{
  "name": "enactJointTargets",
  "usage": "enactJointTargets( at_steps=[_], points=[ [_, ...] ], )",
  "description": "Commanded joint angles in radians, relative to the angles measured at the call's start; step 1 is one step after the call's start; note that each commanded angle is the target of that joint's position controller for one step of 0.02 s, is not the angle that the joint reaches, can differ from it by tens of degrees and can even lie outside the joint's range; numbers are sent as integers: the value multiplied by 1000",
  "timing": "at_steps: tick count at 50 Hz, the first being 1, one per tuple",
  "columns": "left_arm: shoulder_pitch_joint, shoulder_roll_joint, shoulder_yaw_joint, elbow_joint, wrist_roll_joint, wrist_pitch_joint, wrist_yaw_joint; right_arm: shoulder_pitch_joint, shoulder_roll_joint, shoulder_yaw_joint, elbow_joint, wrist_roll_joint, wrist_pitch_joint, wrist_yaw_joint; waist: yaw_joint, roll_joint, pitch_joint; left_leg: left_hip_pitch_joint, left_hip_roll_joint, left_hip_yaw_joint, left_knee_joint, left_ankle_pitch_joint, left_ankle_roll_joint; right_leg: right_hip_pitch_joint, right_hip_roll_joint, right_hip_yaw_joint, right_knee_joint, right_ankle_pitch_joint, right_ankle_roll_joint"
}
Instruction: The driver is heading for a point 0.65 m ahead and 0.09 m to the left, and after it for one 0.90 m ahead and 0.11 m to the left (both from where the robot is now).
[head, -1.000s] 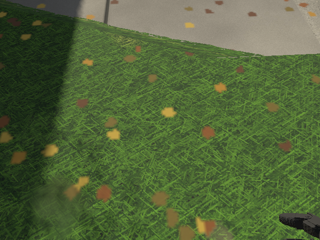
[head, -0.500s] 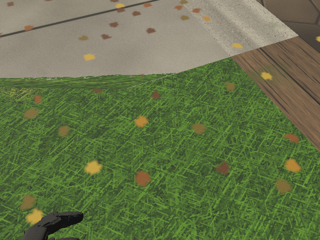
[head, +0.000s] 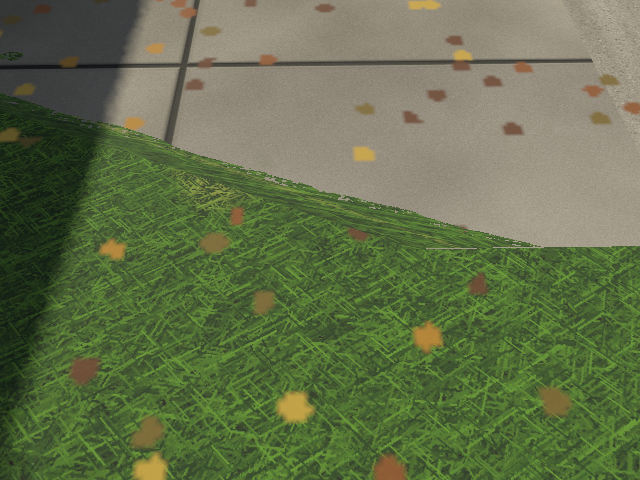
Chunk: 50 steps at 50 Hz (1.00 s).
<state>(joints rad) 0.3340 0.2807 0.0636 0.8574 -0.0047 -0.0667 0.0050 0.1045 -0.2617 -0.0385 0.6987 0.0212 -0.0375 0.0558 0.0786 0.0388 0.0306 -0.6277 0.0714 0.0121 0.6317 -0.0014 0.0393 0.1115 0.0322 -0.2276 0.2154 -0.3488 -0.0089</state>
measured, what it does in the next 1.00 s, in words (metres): walks ahead, turning left: left foot, then right foot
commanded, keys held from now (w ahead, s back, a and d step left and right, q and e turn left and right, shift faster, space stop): w+q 0.18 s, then q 0.20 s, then no key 0.52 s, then w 0.10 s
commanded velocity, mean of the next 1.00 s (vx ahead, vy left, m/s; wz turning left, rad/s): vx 0.22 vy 0.00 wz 0.33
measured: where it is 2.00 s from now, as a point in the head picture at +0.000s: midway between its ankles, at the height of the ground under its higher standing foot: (301, 448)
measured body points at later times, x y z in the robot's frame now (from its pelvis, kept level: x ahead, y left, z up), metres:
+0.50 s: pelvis +0.26 +0.02 +0.00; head +0.29 +0.04 +0.45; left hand +0.40 +0.32 -0.08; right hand +0.43 -0.24 -0.10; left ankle +0.18 +0.10 -0.73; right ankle +0.43 -0.05 -0.72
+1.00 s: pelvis +0.34 +0.04 +0.00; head +0.34 +0.05 +0.45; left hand +0.37 +0.33 -0.12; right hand +0.51 -0.17 -0.12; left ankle +0.27 +0.16 -0.73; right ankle +0.43 -0.05 -0.73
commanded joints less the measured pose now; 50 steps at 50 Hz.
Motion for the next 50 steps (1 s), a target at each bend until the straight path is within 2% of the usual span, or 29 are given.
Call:
enactJointTargets(
  at_steps=[1, 3, 4, 5, 6, 7, 8, 9, 10, 13, 15, 18, 21, 23, 25, 26, 27, 28, 29, 30, 33, 35, 38, 40, 41, 42, 44, 47, 50],
  points=[
    [-11, 206, 51, -47, -10, 16, 17, -61, -97, -31, -115, 0, -10, 16, -46, -115, 8, 30, -63, 80, -11, -134, 52, 37, -313, 44, 128, 984, -110],
    [-37, 219, 52, -58, -13, 31, 28, 165, -172, -76, -70, 2, -4, 4, -179, -116, -122, 349, -140, 102, -65, -141, 112, -48, -277, 11, 451, 1113, -72],
    [-29, 195, 40, -74, -1, 24, 33, 323, -246, -109, -36, 3, 7, -17, -250, -32, -213, 657, -60, -62, -100, -120, 165, -279, -235, 13, 738, 841, -31],
    [78, 37, -10, -124, 31, -5, 10, 297, -345, -123, -41, 10, 2, -25, -123, 227, -293, 1004, 204, -624, -165, -255, 357, -753, -19, 88, 1096, -160, 34],
    [-23, 112, -1, -133, 0, -47, -7, 332, -263, -98, -66, 2, -10, -24, -197, 108, -410, 1060, 262, -842, -302, -350, 388, -864, 1, 319, 1200, -241, 19],
    [-128, 158, 12, -171, -37, -69, -16, 299, -216, -84, -60, -8, -21, -23, -210, 63, -267, 963, 232, -691, -331, -280, 332, -932, -50, 335, 1174, -147, -4],
    [-147, 144, 6, -179, -30, -80, -13, 238, -197, -78, -64, -5, -26, -24, -163, -17, -173, 814, 188, -571, -333, -185, 299, -905, -92, 327, 1084, -62, -13],
    [-148, 144, 10, -169, -5, -80, -6, 173, -168, -70, -77, -6, -27, -26, -121, -48, -111, 679, 149, -481, -346, -74, 276, -848, -120, 320, 995, -21, -5],
    [-130, 155, 18, -165, 7, -69, -4, 126, -151, -62, -98, -22, -28, -31, -84, -21, -83, 578, 128, -424, -359, 91, 271, -775, -136, 323, 962, 3, 8],
    [-100, 123, 15, -165, 24, -31, 4, 100, -178, -69, -100, -22, -27, -46, -43, -25, -62, 413, 88, -296, -355, 445, 266, -684, -118, 285, 838, 26, 69],
    [-148, 90, 3, -180, 27, -19, 10, 113, -205, -79, -87, -17, -15, -62, -54, -3, -62, 349, 33, -223, -330, 508, 232, -646, -79, 260, 691, 128, 94],
    [-238, 74, -7, -198, 19, -16, 2, 148, -207, -82, -69, -2, 17, -82, -98, 45, -110, 332, -21, -203, -282, 395, 160, -551, -15, 254, 477, 346, 97],
    [-283, 96, -1, -209, 9, -14, -12, 173, -190, -76, -55, -3, 34, -90, -118, 66, -125, 399, 9, -277, -230, 244, 134, -535, -2, 286, 363, 391, 85],
    [-267, 125, 12, -206, 16, -21, -17, 168, -170, -70, -53, -11, 36, -95, -105, 78, -124, 458, 39, -340, -163, 206, 124, -524, -17, 309, 318, 360, 57],
    [-207, 131, 19, -193, 31, -37, -16, 134, -137, -58, -60, -13, 32, -95, -59, 71, -128, 464, -4, -343, -47, 164, 84, -417, -41, 294, 198, 485, 6],
    [-177, 174, 23, -203, 50, -43, -8, 159, -92, -42, -74, -30, 25, -93, -63, -20, -205, 410, -74, -292, 105, 5, 40, -253, -173, 402, 215, 804, -47],
    [-162, 203, 25, -201, 70, -31, -4, 331, -57, -29, -52, -26, 22, -90, -128, -256, -296, 204, -198, -224, 352, -611, -29, -2, -393, 655, 258, 1118, -243],
    [-133, 137, 15, -181, 36, -16, -9, 381, -123, -35, -33, -19, 28, -86, -124, -276, -356, 138, -160, -222, 463, -726, -67, -4, -467, 834, 210, 848, -320],
    [-165, 93, 0, -195, 18, -8, -14, 296, -184, -53, -26, -9, 48, -90, -92, -171, -268, 115, -125, -218, 523, -676, -96, -81, -403, 777, 180, 625, -284],
    [-193, 83, -6, -193, 21, 4, -16, 225, -186, -58, -30, -10, 70, -98, -84, -125, -217, 102, -110, -192, 536, -622, -114, -142, -347, 702, 160, 459, -236],
    [-289, 90, -11, -188, 30, 31, -16, 195, -127, -45, -26, -15, 101, -100, -115, -178, -94, 229, -66, -121, 321, -528, -129, -379, -225, 525, 70, 200, -167],
    [-281, 94, -6, -175, 29, 41, -11, 197, -83, -30, -7, -21, 90, -97, -101, -206, -103, 320, -70, -72, 161, -496, -124, -392, -189, 459, 73, 231, -167],
    [-260, 101, -6, -156, 12, 48, -4, 212, -85, -32, 25, -22, 79, -89, -103, -187, -140, 429, -70, -51, -64, -290, -92, -371, -202, 456, 102, 179, -175],
    [-232, 79, -16, -139, 7, 47, -4, 194, -96, -31, 27, -39, 77, -85, -106, -156, -121, 515, -56, -65, -182, -176, -51, -440, -176, 438, 100, 19, -111],
    [-223, 67, -21, -132, 16, 42, -8, 168, -128, -33, 8, -50, 75, -87, -92, -103, -99, 524, 15, -139, -200, -160, -17, -484, -150, 410, 128, -56, -63],
    [-212, 64, -18, -137, 23, 38, -11, 155, -168, -45, 26, -45, 74, -86, -50, 21, -53, 396, 18, -156, -193, -331, 23, -456, -75, 318, 146, -72, -21],
    [-251, 55, -20, -131, 26, 36, -10, 131, -88, -24, 30, -50, 54, -81, -65, 39, -25, 277, 3, -154, -249, -458, 11, -343, -57, 290, 216, 50, 2],
    [-211, 59, -16, -99, 15, 42, 0, 165, -101, -27, 47, -39, 29, -83, -71, 39, -25, 292, -16, -143, -247, -509, -2, -355, -33, 263, 268, -18, -23],
    [-238, 55, -12, -100, -5, 25, -4, 233, -147, -39, 52, -23, 20, -87, -107, 98, 47, 330, 74, -291, -338, -717, 83, -511, 16, 197, 401, -118, -27]
  ],
)
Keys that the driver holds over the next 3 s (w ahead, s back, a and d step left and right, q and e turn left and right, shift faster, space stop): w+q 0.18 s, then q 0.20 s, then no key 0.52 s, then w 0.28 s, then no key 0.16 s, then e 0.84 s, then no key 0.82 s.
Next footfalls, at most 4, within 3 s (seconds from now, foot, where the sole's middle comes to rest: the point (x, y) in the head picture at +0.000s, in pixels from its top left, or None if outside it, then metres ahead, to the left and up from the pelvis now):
0.08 left None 0.22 0.11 -0.77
0.50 right None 0.47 -0.03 -0.77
0.82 left None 0.31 0.17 -0.77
1.50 left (240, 417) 0.58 0.25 -0.77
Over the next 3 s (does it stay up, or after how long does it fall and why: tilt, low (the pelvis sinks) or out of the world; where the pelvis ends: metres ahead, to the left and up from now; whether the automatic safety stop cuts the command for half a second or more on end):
stays up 0.54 0.09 0.01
